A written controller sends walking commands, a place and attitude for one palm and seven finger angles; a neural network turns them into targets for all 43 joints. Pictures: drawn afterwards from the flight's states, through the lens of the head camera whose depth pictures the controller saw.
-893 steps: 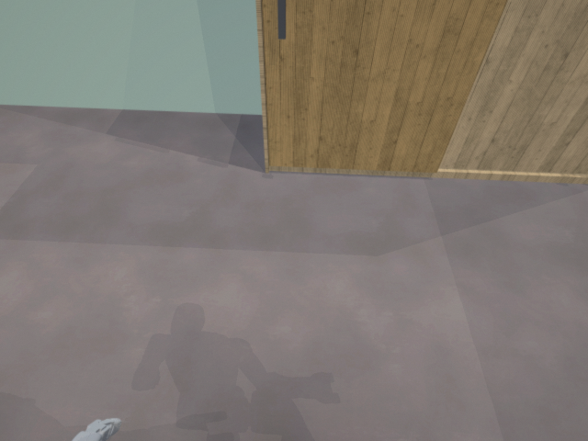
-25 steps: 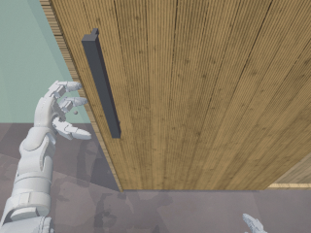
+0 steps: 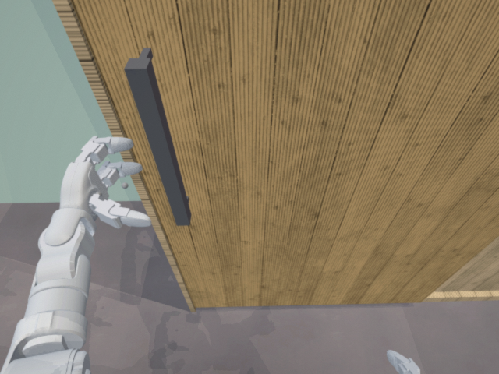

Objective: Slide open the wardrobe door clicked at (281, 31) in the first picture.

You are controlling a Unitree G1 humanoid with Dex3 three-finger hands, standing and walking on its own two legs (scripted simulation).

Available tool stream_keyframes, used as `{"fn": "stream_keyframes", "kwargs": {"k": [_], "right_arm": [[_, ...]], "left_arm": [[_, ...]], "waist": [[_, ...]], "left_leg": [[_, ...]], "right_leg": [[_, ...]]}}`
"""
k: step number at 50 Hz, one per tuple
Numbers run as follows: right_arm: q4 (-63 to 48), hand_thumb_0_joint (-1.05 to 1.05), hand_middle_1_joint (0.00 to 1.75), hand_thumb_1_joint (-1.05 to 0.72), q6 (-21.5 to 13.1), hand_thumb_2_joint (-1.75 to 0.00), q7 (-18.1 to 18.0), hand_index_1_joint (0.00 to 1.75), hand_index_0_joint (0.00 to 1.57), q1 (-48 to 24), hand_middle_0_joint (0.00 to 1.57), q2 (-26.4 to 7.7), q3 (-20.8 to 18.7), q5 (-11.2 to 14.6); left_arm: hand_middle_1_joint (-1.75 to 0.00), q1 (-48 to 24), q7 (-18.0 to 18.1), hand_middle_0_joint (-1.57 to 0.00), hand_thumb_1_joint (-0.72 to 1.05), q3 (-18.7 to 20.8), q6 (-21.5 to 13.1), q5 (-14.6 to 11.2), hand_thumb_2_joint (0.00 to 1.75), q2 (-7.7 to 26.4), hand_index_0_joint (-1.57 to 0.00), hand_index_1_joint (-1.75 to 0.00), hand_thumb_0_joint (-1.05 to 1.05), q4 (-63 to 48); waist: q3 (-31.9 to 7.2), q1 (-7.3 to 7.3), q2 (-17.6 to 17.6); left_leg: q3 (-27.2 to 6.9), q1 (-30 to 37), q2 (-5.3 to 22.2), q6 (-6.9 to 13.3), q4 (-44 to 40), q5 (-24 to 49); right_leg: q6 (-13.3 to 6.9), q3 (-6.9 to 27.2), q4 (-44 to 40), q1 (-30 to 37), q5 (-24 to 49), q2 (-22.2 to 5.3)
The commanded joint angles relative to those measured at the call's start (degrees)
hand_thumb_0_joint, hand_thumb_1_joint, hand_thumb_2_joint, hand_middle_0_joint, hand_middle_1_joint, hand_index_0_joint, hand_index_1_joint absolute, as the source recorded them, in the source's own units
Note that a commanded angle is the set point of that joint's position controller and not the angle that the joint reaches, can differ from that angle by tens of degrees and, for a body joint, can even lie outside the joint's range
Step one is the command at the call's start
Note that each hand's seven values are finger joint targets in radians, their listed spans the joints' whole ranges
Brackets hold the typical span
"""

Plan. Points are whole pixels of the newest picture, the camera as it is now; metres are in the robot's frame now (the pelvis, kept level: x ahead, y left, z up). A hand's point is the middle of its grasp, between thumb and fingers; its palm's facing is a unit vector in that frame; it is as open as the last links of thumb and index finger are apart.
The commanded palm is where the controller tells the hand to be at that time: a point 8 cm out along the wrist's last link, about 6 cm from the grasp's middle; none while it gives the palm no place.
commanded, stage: move the hooked fingers beside the handle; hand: left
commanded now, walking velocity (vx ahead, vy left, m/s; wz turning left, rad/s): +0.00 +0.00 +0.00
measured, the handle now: (168, 153) +0.44 +0.16 +0.13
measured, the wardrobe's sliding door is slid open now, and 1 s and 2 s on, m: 0.00 0.00 0.00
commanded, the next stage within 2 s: feel for the door with the fingertips in 0.78 s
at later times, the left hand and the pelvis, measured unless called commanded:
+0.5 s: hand (131, 174) +0.39 +0.21 +0.13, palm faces +0.05 -1.00 -0.02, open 14.0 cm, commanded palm +0.36 +0.26 +0.12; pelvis +0.00 +0.00 +0.00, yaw +1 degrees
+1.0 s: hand (131, 179) +0.39 +0.21 +0.12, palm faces +0.05 -1.00 +0.00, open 14.0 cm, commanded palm +0.36 +0.25 +0.12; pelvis +0.00 +0.00 +0.00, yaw +1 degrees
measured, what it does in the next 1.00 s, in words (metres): stands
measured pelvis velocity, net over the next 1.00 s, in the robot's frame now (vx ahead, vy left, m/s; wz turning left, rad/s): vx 0.00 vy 0.00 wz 0.01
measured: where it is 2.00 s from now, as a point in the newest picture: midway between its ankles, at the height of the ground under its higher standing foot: outside the picture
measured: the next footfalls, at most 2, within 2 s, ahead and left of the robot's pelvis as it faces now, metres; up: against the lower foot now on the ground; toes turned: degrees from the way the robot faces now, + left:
none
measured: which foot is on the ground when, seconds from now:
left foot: down 0.00-1.00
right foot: down 0.00-1.00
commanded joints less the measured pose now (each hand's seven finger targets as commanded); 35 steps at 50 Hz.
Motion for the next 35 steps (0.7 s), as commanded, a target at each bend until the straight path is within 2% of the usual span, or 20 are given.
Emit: {"fn": "stream_keyframes", "kwargs": {"k": [1,3,5,7,8,10,11,12,14,16,17,18,20,26,27,29,31,32,33,35], "right_arm": [[-7.3,0.0,0.3,-0.9,-3.3,-0.9,-0.6,0.3,0.2,-2.8,0.2,-7.6,-3.2,-0.3],[-6.7,0.0,0.3,-0.9,-3.3,-0.9,-0.7,0.3,0.2,-2.8,0.2,-7.9,-3.0,-0.3],[-6.4,0.0,0.3,-0.9,-3.3,-0.9,-0.8,0.3,0.2,-3.1,0.2,-7.8,-2.9,-0.2],[-6.2,0.0,0.3,-0.9,-2.9,-0.9,-0.9,0.3,0.2,-3.0,0.2,-8.2,-2.9,-0.1],[-6.3,0.0,0.3,-0.9,-2.7,-0.9,-0.9,0.3,0.2,-3.4,0.2,-8.0,-2.6,0.0],[-6.1,0.0,0.3,-0.9,-2.5,-0.9,-1.0,0.3,0.2,-3.3,0.2,-8.1,-2.5,0.0],[-6.4,0.0,0.3,-0.9,-2.5,-0.9,-0.9,0.3,0.2,-3.2,0.2,-8.1,-2.6,0.0],[-6.5,0.0,0.3,-0.9,-2.3,-0.9,-1.0,0.3,0.2,-3.1,0.2,-8.4,-2.6,-0.2],[-7.0,0.0,0.3,-0.9,-2.4,-0.9,-1.0,0.3,0.2,-3.6,0.2,-7.8,-2.5,-0.1],[-6.5,0.0,0.3,-0.9,-2.5,-0.9,-1.0,0.3,0.2,-3.1,0.2,-7.9,-2.4,-0.3],[-6.3,0.0,0.3,-0.9,-2.4,-0.9,-1.1,0.3,0.2,-2.6,0.2,-8.2,-2.6,-0.5],[-6.4,0.0,0.3,-0.9,-2.5,-0.9,-1.1,0.3,0.2,-2.9,0.2,-8.1,-2.5,-0.5],[-6.2,0.0,0.3,-0.9,-2.7,-0.9,-1.0,0.3,0.2,-2.6,0.2,-7.9,-2.5,-0.4],[-6.3,0.0,0.3,-0.9,-1.9,-0.9,-0.6,0.3,0.2,-1.9,0.2,-8.4,-2.8,-0.1],[-6.5,0.0,0.3,-0.9,-1.7,-0.9,-0.5,0.3,0.2,-1.6,0.2,-8.6,-2.9,-0.3],[-7.0,0.0,0.3,-0.9,-1.5,-0.9,-0.5,0.3,0.2,-1.6,0.2,-8.6,-3.2,-0.1],[-7.4,0.0,0.3,-0.9,-1.4,-0.9,-0.4,0.3,0.2,-1.7,0.2,-8.3,-3.0,-0.1],[-7.4,0.0,0.3,-0.9,-1.3,-0.9,-0.4,0.3,0.2,-1.6,0.2,-8.5,-3.1,-0.1],[-7.3,0.0,0.3,-0.9,-1.4,-0.9,-0.4,0.3,0.2,-1.7,0.2,-8.4,-3.2,-0.2],[-7.3,0.0,0.3,-0.9,-1.8,-0.9,-0.6,0.3,0.2,-2.0,0.2,-8.1,-3.2,-0.2]], "left_arm": [[-1.2,-23.0,0.4,-0.3,-0.5,1.5,-5.9,-1.4,0.3,11.8,-0.3,-1.2,0.0,-18.8],[-1.2,-22.7,0.7,-0.3,-0.5,2.1,-5.7,-1.4,0.3,12.3,-0.3,-1.2,0.0,-16.5],[-1.2,-22.2,0.7,-0.3,-0.5,1.3,-4.9,-1.3,0.3,11.3,-0.3,-1.2,0.0,-14.3],[-1.2,-21.1,0.6,-0.3,-0.5,1.7,-3.6,-0.9,0.3,12.1,-0.3,-1.2,0.0,-11.4],[-1.2,-22.0,0.5,-0.3,-0.5,0.1,-2.9,-0.8,0.3,10.4,-0.3,-1.2,0.0,-10.5],[-1.2,-24.9,0.5,-0.3,-0.5,0.2,-2.1,-0.7,0.3,11.0,-0.3,-1.2,0.0,-9.1],[-1.2,-24.7,0.5,-0.3,-0.5,0.6,-2.3,-0.7,0.3,11.2,-0.3,-1.2,0.0,-9.4],[-1.2,-24.1,0.8,-0.3,-0.5,2.3,-2.6,-0.4,0.3,13.4,-0.3,-1.2,0.0,-9.3],[-1.2,-27.5,0.9,-0.3,-0.5,0.3,-3.8,-0.6,0.3,11.6,-0.3,-1.2,0.0,-11.6],[-1.2,-29.8,1.2,-0.3,-0.5,1.1,-5.1,-0.5,0.3,12.7,-0.3,-1.2,0.0,-11.6],[-1.2,-29.8,1.4,-0.3,-0.5,2.6,-5.7,-0.4,0.3,14.7,-0.3,-1.2,0.0,-11.0],[-1.2,-30.5,1.3,-0.3,-0.5,2.0,-6.2,-0.2,0.3,14.1,-0.3,-1.2,0.0,-11.7],[-1.2,-30.1,1.2,-0.3,-0.5,1.5,-6.4,-0.3,0.3,13.3,-0.3,-1.2,0.0,-11.2],[-1.2,-23.7,0.1,-0.3,-0.5,2.2,-3.6,-0.6,0.3,13.1,-0.3,-1.2,0.0,-5.2],[-1.2,-21.8,0.1,-0.3,-0.5,2.8,-3.1,-0.8,0.3,13.2,-0.3,-1.2,0.0,-4.2],[-1.2,-20.9,-0.3,-0.3,-0.5,4.3,-3.0,-1.0,0.3,14.7,-0.3,-1.2,0.0,-5.8],[-1.2,-22.1,-0.4,-0.3,-0.5,2.5,-3.2,-1.1,0.3,12.8,-0.3,-1.2,0.0,-7.8],[-1.2,-23.5,-0.4,-0.3,-0.5,2.4,-3.8,-1.0,0.3,13.3,-0.3,-1.2,0.0,-8.5],[-1.2,-24.6,-0.2,-0.3,-0.5,3.3,-4.7,-0.9,0.3,14.4,-0.3,-1.2,0.0,-10.6],[-1.2,-26.3,-0.2,-0.3,-0.5,2.6,-6.1,-1.2,0.3,13.8,-0.3,-1.2,0.0,-14.0]], "waist": [[-17.4,-0.4,2.1],[-15.1,-0.71,0.2],[-13.9,-0.63,0.4],[-12.5,-0.56,-0.9],[-11.5,-0.81,-0.6],[-10.7,-1.2,-1.1],[-11.9,-0.73,-0.1],[-12.7,-0.46,-1.2],[-14.5,-0.94,1.2],[-15.2,-1.23,1.2],[-15.7,-1.27,-1.3],[-16.8,-1.05,1.0],[-17.3,-1.03,2.1],[-13.9,-0.16,-0.7],[-14.1,0.14,-2.3],[-15.2,0.62,-2.4],[-14.6,-0.04,-1.5],[-14.2,-0.54,-2.0],[-15.2,-0.34,-0.4],[-17.0,-0.77,1.7]], "left_leg": [[-2.3,16.7,-2.4,2.1,-3.3,13.4],[-2.5,15.3,-2.4,2.2,-3.5,11.8],[-2.5,14.4,-2.5,2.0,-4.2,9.7],[-2.5,13.1,-2.5,2.2,-4.2,8.6],[-2.4,12.5,-2.7,2.1,-4.4,7.9],[-2.6,11.8,-2.7,2.1,-4.5,6.3],[-2.6,12.1,-2.9,2.0,-4.4,6.4],[-2.8,12.1,-2.7,2.2,-4.2,7.0],[-2.5,13.5,-2.9,2.1,-3.8,7.7],[-2.9,14.0,-2.8,2.0,-3.7,7.7],[-3.0,13.6,-2.5,2.3,-3.4,7.9],[-2.9,14.3,-2.6,2.1,-3.4,8.7],[-2.8,15.1,-2.7,2.0,-3.3,9.6],[-2.2,11.2,-2.8,2.0,-3.7,9.0],[-2.1,10.6,-2.8,2.3,-3.5,9.5],[-1.7,10.7,-2.9,2.3,-3.4,10.6],[-1.7,11.1,-2.9,2.3,-3.3,10.5],[-1.8,10.9,-2.8,2.5,-3.1,10.3],[-1.9,11.7,-2.8,2.4,-3.0,10.5],[-1.9,14.0,-2.9,2.5,-2.7,11.4]], "right_leg": [[-1.4,-0.6,-4.4,-1.5,19.2,3.3],[-1.3,-0.7,-4.8,-1.9,18.0,3.3],[-1.3,-0.7,-5.1,-2.4,16.1,3.2],[-1.3,-0.8,-5.5,-2.7,14.9,3.1],[-1.2,-0.8,-5.5,-3.3,14.6,2.8],[-1.1,-0.7,-5.8,-4.4,12.8,2.8],[-1.3,-0.6,-5.7,-3.9,12.7,2.7],[-1.3,-0.6,-5.7,-3.1,12.9,2.8],[-1.3,-0.3,-5.3,-3.3,13.7,2.7],[-1.4,-0.3,-5.1,-3.4,13.5,2.9],[-1.3,-0.3,-5.2,-2.7,13.5,3.0],[-1.4,-0.1,-4.8,-2.5,14.3,3.0],[-1.5,-0.2,-4.6,-2.5,15.5,3.0],[-1.3,-0.5,-5.0,-2.1,16.3,2.9],[-1.3,-0.6,-5.0,-1.3,16.9,3.0],[-1.2,-0.3,-4.7,-0.5,18.5,2.9],[-1.1,-0.4,-4.7,-1.6,18.3,3.0],[-1.1,-0.4,-4.8,-1.6,17.7,3.1],[-1.2,-0.1,-4.6,-1.4,17.8,3.1],[-1.3,0.1,-4.6,-1.7,18.4,3.3]]}}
